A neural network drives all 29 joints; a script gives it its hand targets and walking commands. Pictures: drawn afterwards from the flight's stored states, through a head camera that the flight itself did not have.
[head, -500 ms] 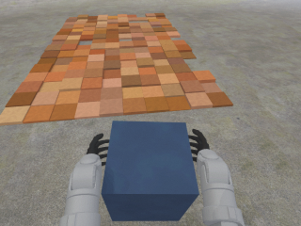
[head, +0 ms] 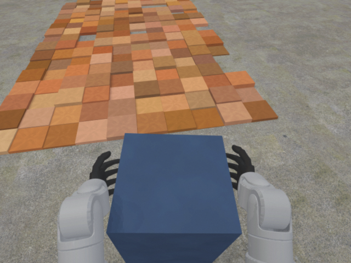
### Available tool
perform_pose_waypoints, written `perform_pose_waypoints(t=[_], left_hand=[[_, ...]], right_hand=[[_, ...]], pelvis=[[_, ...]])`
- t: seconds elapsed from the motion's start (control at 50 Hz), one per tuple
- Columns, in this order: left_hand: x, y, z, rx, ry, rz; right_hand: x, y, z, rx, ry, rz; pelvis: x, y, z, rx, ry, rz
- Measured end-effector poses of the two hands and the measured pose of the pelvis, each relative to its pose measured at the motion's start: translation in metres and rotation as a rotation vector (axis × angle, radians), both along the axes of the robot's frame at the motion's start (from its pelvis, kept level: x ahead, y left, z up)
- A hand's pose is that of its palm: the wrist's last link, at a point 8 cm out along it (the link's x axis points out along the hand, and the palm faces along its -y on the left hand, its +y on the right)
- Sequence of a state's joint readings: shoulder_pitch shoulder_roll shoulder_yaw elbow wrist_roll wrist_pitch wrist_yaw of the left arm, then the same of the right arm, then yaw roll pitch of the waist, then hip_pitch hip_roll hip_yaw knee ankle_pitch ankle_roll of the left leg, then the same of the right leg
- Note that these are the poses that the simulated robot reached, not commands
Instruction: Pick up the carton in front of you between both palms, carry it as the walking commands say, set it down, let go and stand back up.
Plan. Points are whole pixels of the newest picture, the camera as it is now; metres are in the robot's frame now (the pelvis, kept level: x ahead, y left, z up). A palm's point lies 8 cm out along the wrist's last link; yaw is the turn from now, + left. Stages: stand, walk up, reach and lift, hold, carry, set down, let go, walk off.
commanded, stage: carry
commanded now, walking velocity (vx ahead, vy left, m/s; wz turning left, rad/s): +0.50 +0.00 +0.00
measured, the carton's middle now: (171, 202) +0.26 +0.00 +0.01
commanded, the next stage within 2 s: none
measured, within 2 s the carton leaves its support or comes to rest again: neither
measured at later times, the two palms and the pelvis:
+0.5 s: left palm (114, 100) +0.60 +0.17 +0.05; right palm (206, 93) +0.61 -0.13 +0.06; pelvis +0.33 +0.02 -0.03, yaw +0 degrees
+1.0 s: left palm (129, 39) +0.95 +0.15 +0.10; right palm (199, 36) +0.97 -0.15 +0.10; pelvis +0.68 -0.01 -0.03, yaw +2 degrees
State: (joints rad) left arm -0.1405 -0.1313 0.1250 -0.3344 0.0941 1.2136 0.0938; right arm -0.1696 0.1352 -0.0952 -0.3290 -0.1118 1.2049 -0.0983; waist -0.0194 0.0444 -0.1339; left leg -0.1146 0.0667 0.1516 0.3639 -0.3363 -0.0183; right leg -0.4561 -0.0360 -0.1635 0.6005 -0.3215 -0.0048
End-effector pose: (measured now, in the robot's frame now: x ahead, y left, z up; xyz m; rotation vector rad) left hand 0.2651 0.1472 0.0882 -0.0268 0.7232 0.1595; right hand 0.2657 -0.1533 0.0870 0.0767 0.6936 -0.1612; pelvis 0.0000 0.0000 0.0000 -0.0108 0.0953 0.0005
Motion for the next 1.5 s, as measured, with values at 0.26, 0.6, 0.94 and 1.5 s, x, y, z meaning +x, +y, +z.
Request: perform_pose_waypoints(t=[0.26, 0.6, 0.94, 1.5], left_hand=[[0.142, -0.002, 0.004, -0.001, 0.024, 0.100], [0.394, 0.022, -0.041, -0.011, 0.106, -0.038], [0.635, 0.007, 0.007, -0.008, -0.123, 0.032], [1.119, 0.020, -0.006, 0.026, 0.051, -0.083]], right_hand=[[0.175, 0.000, 0.007, 0.006, 0.024, 0.091], [0.385, 0.022, -0.035, -0.031, 0.106, -0.024], [0.645, 0.007, 0.010, -0.003, -0.124, 0.024], [1.114, 0.020, 0.009, -0.110, 0.052, 0.036]], pelvis=[[0.153, -0.025, 0.007, 0.040, 0.006, 0.047], [0.391, 0.030, -0.007, 0.018, -0.026, -0.032], [0.637, 0.000, -0.020, 0.006, -0.047, 0.016], [0.999, 0.023, -0.025, 0.019, -0.011, 0.005]])
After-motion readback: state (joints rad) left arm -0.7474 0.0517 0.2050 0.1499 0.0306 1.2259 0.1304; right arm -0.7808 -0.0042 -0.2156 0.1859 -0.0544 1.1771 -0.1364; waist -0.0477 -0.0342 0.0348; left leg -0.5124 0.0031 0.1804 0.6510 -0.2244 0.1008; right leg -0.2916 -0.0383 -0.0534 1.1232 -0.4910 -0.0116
